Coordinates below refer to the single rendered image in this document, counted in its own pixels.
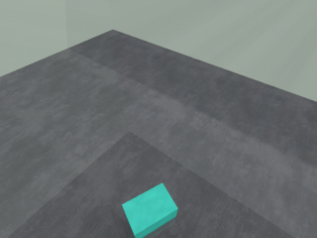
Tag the carton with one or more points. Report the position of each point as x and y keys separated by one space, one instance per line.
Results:
x=150 y=210

